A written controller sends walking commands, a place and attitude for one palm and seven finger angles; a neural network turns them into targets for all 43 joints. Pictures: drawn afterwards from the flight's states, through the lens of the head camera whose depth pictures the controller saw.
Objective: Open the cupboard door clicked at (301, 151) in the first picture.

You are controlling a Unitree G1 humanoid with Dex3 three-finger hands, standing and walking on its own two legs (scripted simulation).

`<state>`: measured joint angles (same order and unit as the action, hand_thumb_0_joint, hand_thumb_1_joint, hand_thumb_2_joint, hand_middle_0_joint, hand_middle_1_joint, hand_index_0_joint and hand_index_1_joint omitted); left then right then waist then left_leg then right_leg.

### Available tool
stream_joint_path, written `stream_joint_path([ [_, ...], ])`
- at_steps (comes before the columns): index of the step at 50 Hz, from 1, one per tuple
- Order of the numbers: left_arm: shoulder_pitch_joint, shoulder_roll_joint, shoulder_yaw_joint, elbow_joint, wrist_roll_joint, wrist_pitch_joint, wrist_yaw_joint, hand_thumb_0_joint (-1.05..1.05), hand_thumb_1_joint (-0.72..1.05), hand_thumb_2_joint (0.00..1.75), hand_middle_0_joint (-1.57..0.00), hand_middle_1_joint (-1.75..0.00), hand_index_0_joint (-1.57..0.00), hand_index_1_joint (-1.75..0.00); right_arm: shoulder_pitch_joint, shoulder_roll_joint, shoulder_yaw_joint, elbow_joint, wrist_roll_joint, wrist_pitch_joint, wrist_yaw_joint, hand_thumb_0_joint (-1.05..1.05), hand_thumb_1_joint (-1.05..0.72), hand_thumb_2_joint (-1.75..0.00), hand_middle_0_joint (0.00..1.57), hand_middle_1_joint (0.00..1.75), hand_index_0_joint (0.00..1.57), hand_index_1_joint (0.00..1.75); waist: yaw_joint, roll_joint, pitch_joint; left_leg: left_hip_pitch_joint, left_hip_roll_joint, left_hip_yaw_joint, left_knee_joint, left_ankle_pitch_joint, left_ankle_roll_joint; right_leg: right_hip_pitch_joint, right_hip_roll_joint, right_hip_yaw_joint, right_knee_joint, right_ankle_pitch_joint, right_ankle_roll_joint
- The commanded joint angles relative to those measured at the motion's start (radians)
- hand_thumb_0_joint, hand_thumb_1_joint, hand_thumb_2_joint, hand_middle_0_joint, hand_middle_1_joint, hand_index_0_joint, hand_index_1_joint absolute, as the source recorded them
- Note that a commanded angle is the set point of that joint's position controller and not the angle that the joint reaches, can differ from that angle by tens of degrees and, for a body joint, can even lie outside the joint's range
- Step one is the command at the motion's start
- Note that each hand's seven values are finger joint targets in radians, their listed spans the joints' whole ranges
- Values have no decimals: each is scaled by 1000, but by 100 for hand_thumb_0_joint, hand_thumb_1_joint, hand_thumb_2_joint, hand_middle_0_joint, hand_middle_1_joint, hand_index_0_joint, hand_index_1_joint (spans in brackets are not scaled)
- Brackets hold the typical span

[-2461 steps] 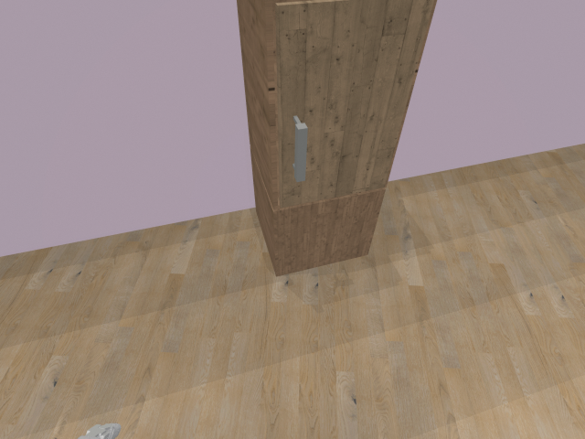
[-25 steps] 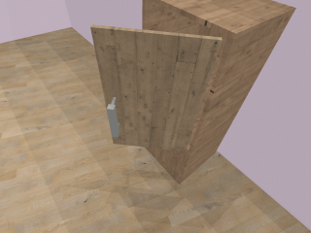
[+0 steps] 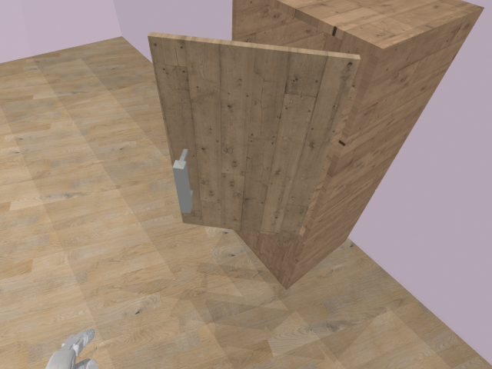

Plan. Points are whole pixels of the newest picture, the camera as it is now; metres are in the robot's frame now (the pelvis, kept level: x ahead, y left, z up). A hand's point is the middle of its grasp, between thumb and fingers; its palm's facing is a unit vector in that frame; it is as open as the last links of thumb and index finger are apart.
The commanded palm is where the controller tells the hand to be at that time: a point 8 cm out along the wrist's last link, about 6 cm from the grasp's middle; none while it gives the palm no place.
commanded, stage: raise the hand with hooked fingers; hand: left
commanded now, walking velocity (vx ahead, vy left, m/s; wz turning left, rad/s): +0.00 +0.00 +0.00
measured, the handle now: (185, 182) +0.55 +0.19 -0.11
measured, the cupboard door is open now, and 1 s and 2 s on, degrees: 45 45 45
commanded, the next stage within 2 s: none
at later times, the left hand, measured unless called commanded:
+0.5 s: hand (108, 344) +0.17 +0.24 -0.08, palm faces -0.01 -1.00 -0.08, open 9.5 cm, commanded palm +0.14 +0.28 -0.08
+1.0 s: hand (102, 341) +0.17 +0.25 -0.09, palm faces -0.07 -1.00 -0.06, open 12.5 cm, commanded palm +0.15 +0.31 -0.08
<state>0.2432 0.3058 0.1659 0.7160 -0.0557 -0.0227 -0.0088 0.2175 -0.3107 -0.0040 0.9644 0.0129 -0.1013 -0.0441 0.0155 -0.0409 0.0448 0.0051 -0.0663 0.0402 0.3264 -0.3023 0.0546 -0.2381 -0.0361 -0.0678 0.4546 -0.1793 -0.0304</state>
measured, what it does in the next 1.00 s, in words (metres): lowers itself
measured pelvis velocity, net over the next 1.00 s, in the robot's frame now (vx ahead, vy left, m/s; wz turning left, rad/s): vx -0.08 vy -0.01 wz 0.03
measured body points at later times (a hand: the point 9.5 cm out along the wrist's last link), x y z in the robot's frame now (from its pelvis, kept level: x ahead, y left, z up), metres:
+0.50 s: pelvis -0.06 -0.05 -0.13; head +0.06 -0.02 +0.31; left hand +0.16 +0.29 -0.08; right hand +0.17 -0.28 -0.20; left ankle -0.08 +0.07 -0.74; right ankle +0.03 -0.12 -0.74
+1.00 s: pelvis -0.08 -0.01 -0.12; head +0.02 +0.01 +0.32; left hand +0.17 +0.31 -0.08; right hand +0.11 -0.26 -0.19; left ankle -0.08 +0.07 -0.74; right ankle +0.03 -0.12 -0.74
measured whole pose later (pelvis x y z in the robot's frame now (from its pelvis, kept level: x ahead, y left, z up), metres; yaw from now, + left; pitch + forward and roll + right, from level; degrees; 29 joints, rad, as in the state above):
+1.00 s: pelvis -0.08 -0.01 -0.12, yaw +2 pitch +18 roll -2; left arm 0.14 0.40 0.40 0.28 -0.39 -0.39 -0.59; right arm 0.26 -0.30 0.03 0.52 0.04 -0.28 -0.06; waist -0.02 -0.01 -0.12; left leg -0.99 -0.04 0.00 1.34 -0.65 0.06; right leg -1.13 -0.03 -0.09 1.21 -0.39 -0.03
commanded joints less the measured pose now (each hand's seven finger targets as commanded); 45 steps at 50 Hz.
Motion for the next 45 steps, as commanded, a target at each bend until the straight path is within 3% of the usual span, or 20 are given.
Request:
stream_joint_path([
  [1, -136, 82, 86, -548, -148, -183, -51, 0, 78, 85, -21, -37, -21, -37, -75, -120, -66, -298, 0, -153, 14, 0, -90, -90, 20, 30, 20, 30, -35, 172, -55, -88, 113, -114, 123, 800, -149, -125, 6, -7, 127, 24, -18],
  [2, -21, 97, 140, -467, -164, -240, -102, 0, 76, 84, -21, -39, -21, -39, -46, -120, -84, -309, -8, -158, 11, 0, -90, -90, 20, 30, 20, 30, -11, 75, -78, -188, 105, -96, 188, 624, -124, -136, 6, -6, 121, 41, -14],
  [3, 34, 53, 127, -382, -181, -299, -147, 0, 74, 83, -21, -40, -21, -40, -50, -126, -79, -331, -10, -158, 12, 0, -90, -90, 20, 30, 20, 30, -15, -34, -22, -351, 78, -87, 248, 431, -107, -162, 8, -16, 135, 103, -16],
  [4, 119, 42, 164, -290, -199, -357, -192, 0, 71, 82, -21, -42, -21, -42, -37, -122, -77, -355, -7, -162, 18, 0, -90, -90, 20, 30, 20, 30, -2, -87, -30, -461, 56, -79, 295, 326, -99, -169, 3, -11, 179, 121, -22],
  [6, 192, -43, 133, -205, -246, -501, -303, 0, 67, 80, -22, -45, -22, -45, -59, -106, -73, -393, 8, -180, 31, 0, -90, -90, 20, 30, 20, 30, 11, -241, -53, -659, 36, -66, 399, 136, -94, -301, 14, -15, 304, -20, -13],
  [7, 186, -26, 153, -199, -269, -575, -364, 0, 64, 79, -22, -47, -22, -47, -72, -105, -73, -418, 17, -193, 35, 0, -90, -90, 20, 30, 20, 30, 19, -264, -95, -740, 22, -57, 453, 48, -90, -346, 15, 8, 353, -102, -11],
  [8, 167, 16, 182, -184, -289, -638, -425, 0, 62, 78, -22, -48, -22, -48, -86, -108, -70, -447, 23, -207, 38, 0, -90, -90, 20, 30, 20, 30, 24, -214, -144, -811, 11, -46, 512, -14, -87, -369, 5, 56, 391, -161, -11],
  [9, 132, 87, 239, -151, -300, -688, -486, 0, 60, 77, -22, -50, -22, -50, -78, -111, -66, -463, 28, -217, 46, 0, -90, -90, 20, 30, 20, 30, 35, -73, -170, -853, 4, -43, 562, -33, -98, -390, -10, 98, 436, -188, -26],
  [11, -7, 229, 326, -209, -334, -749, -610, 0, 55, 75, -22, -53, -22, -53, -93, -121, -62, -509, 24, -234, 46, 0, -90, -90, 20, 30, 20, 30, 27, 13, -308, -946, 4, -35, 672, -92, -76, -393, -20, 164, 486, -272, -22],
  [12, -83, 277, 359, -255, -360, -755, -661, 0, 53, 74, -23, -54, -23, -54, -92, -123, -61, -535, 23, -244, 41, 0, -90, -90, 20, 30, 20, 30, 21, 3, -391, -990, 11, -34, 727, -99, -60, -372, -24, 199, 505, -300, -19],
  [14, -219, 396, 452, -417, -416, -740, -706, 0, 48, 72, -23, -57, -23, -57, -72, -122, -61, -565, 16, -255, 28, 0, -90, -90, 20, 30, 20, 30, 31, 88, -498, -1033, 33, -35, 802, -84, -45, -327, -30, 260, 533, -307, -18],
  [15, -260, 402, 463, -502, -445, -731, -718, 0, 46, 71, -23, -58, -23, -58, -63, -111, -58, -577, 13, -255, 20, 0, -90, -90, 20, 30, 20, 30, 30, 123, -552, -1002, 40, -35, 808, -50, -37, -294, -23, 263, 539, -278, -13],
  [17, -289, 371, 447, -580, -475, -715, -712, 0, 41, 69, -24, -62, -24, -62, -61, -100, -53, -569, 19, -265, 3, 0, -90, -90, 20, 30, 20, 30, 7, 139, -538, -998, 48, -40, 832, -48, -24, -306, -16, 265, 525, -278, -2],
  [19, -322, 379, 437, -677, -482, -684, -701, 0, 36, 67, -24, -64, -24, -64, -47, -109, -52, -546, 11, -273, -10, 0, -90, -90, 20, 30, 20, 30, -8, 185, -582, -981, 58, -57, 854, 42, -20, -304, 1, 236, 588, -131, -9],
  [20, -258, 381, 438, -661, -468, -653, -703, 0, 34, 66, -24, -66, -24, -66, -29, -108, -54, -528, 11, -273, -14, 0, -90, -90, 20, 30, 20, 30, -4, 198, -603, -986, 57, -46, 865, 41, -21, -297, -3, 235, 584, -119, -2],
  [24, -134, 301, 355, -544, -442, -474, -734, 0, 25, 62, -25, -72, -25, -72, -21, -124, -55, -521, 34, -261, -21, 0, -90, -90, 20, 30, 20, 30, -20, 136, -533, -1020, 58, -69, 845, 62, -18, -342, 7, 180, 588, -78, 9],
  [28, -80, 327, 399, -529, -436, -356, -702, 0, 15, 58, -25, -78, -25, -78, -33, -128, -60, -547, 47, -243, -15, 0, -90, -90, 20, 30, 20, 30, 2, 70, -513, -1065, 52, -68, 816, 14, -18, -346, -9, 167, 545, -172, 27],
  [33, -125, 320, 425, -546, -431, -418, -600, 0, 4, 53, -26, -86, -26, -86, -26, -117, -56, -569, 35, -240, -4, 0, -90, -90, 20, 30, 20, 30, 3, -9, -451, -1121, 49, -63, 812, -75, -22, -424, 0, 160, 535, -365, 24],
  [39, -200, 298, 339, -549, -397, -471, -603, 0, -10, 47, -27, -94, -27, -94, 5, -137, -45, -587, 32, -243, -15, 0, -90, -90, 20, 30, 20, 30, -24, 54, -409, -1099, 42, -62, 791, -177, -19, -530, 14, 135, 558, -476, 8],
  [45, -229, 366, 361, -647, -378, -445, -600, 0, -24, 41, -28, -103, -28, -103, 14, -151, -42, -593, 32, -237, -23, 0, -90, -90, 20, 30, 20, 30, -3, 159, -470, -993, 36, -85, 723, -146, -28, -537, 30, 72, 602, -359, -1],
])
